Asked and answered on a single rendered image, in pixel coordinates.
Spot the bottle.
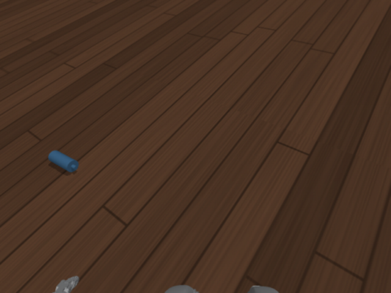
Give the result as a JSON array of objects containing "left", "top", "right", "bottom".
[{"left": 48, "top": 150, "right": 79, "bottom": 172}]

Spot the left robot hand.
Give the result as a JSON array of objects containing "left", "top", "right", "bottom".
[{"left": 53, "top": 276, "right": 79, "bottom": 293}]

